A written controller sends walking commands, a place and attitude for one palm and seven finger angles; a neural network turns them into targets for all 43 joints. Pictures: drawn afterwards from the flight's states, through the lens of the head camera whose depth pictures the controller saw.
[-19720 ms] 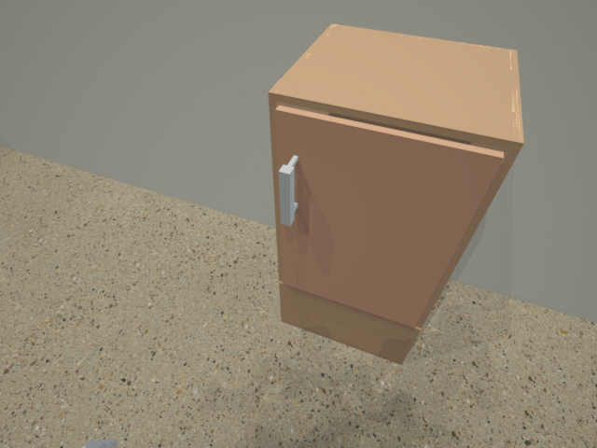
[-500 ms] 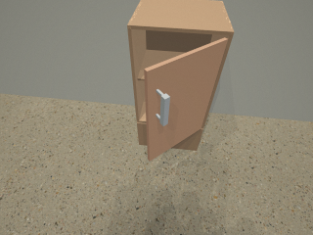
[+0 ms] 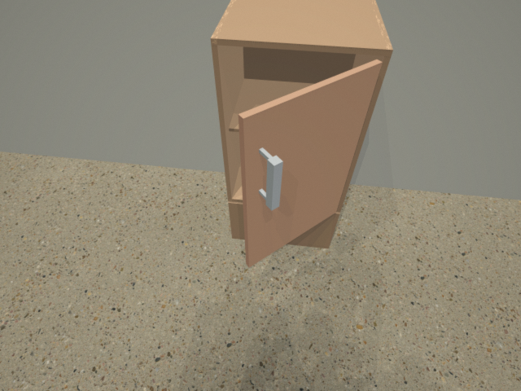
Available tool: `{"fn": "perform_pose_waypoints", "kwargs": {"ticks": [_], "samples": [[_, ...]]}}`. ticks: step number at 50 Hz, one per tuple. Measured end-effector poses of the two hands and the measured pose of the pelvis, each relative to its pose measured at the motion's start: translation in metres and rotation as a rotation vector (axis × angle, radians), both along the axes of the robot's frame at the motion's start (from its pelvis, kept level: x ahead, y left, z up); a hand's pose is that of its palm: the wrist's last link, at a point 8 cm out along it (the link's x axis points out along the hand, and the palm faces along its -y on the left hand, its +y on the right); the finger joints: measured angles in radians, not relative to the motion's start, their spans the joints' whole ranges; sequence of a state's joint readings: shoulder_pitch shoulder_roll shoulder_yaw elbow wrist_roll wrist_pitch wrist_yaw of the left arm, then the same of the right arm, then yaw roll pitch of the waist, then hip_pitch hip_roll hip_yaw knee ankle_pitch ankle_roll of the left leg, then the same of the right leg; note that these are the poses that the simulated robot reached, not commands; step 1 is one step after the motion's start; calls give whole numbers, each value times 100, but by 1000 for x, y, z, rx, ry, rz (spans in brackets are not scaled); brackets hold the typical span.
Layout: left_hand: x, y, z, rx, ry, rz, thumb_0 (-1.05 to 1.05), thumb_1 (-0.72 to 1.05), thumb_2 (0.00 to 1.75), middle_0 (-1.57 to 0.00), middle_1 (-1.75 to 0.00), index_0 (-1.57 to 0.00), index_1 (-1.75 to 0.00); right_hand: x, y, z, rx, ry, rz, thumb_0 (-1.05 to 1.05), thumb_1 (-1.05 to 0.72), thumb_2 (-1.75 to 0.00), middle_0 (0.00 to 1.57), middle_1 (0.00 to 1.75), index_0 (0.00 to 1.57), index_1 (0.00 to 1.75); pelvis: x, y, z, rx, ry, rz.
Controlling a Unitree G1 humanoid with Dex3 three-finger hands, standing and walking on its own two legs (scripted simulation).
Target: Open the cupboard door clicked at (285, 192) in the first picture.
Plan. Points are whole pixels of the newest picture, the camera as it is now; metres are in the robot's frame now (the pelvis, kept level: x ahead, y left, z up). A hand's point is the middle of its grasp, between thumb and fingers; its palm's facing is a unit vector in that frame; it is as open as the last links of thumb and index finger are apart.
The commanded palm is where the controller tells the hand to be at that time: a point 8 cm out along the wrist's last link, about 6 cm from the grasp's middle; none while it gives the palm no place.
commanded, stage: walk to a spot facing it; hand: left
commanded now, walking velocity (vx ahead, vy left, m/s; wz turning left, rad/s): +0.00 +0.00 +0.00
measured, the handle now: (268, 179) +0.57 +0.02 -0.05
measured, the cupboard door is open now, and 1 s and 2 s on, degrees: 43 43 43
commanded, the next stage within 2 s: none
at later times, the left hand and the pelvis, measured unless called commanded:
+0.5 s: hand out of the picture +0.04 +0.17 -0.18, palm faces -0.05 -0.97 -0.25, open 7.4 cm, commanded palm none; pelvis +0.00 -0.02 -0.02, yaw -8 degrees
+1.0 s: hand out of the picture +0.12 +0.17 -0.17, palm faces -0.27 -0.93 -0.25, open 7.4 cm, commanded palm none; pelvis +0.01 -0.01 -0.01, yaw -23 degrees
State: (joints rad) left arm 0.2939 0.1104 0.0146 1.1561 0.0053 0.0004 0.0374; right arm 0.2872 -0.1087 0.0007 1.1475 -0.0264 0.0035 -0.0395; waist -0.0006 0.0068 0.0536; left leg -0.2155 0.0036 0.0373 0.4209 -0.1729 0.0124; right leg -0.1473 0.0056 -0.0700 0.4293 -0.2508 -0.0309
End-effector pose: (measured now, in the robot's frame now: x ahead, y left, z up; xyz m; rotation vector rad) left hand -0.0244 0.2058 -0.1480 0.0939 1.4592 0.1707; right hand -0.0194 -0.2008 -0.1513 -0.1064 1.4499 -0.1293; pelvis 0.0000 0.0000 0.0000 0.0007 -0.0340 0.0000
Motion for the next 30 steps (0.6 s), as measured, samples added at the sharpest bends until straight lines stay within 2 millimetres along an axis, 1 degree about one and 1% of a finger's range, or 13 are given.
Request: {"fn": "perform_pose_waypoints", "kwargs": {"ticks": [10, 14, 17, 21, 25, 27, 30], "samples": [[10, -3, -1, -4, -13, 0, 1, 91, 90, -20, -30, -20, -30, 5, -4, 1, -9, 0, -3, 1, -91, -90, 20, 29, 20, 30, 5, -2, 0, 0, 0, -8], [13, 0, -2, -3, 5, -14, 1, 91, 90, -20, -30, -20, -30, 5, -10, -2, -26, -4, -39, 1, -91, -90, 20, 29, 20, 30, 4, -3, -3, 0, 6, -41], [19, 5, -3, 6, 16, -37, 1, 91, 90, -20, -30, -20, -30, 5, -17, -3, -41, -17, -75, 1, -91, -90, 20, 29, 20, 30, 3, -4, -6, 5, 16, -72], [36, 12, -2, 38, 2, -78, 1, 91, 90, -20, -30, -20, -30, 4, -31, -7, -58, -43, -112, 1, -90, -90, 20, 29, 20, 30, 0, -9, -10, 24, 31, -111], [59, 13, 2, 86, -46, -116, 1, 91, 90, -20, -30, -20, -30, 6, -52, -17, -62, -69, -133, 1, -90, -90, 20, 29, 20, 30, -1, -20, -16, 32, 25, -144], [71, 11, 6, 106, -85, -133, 1, 91, 90, -20, -30, -20, -30, 9, -64, -19, -65, -76, -144, 1, -90, -90, 20, 29, 20, 30, -1, -26, -16, 26, 27, -149], [83, 7, 13, 126, -122, -150, 1, 91, 90, -20, -30, -20, -30, 21, -79, -12, -80, -106, -157, 1, -90, -90, 20, 29, 20, 30, -3, -32, -12, 39, 26, -178]]}}
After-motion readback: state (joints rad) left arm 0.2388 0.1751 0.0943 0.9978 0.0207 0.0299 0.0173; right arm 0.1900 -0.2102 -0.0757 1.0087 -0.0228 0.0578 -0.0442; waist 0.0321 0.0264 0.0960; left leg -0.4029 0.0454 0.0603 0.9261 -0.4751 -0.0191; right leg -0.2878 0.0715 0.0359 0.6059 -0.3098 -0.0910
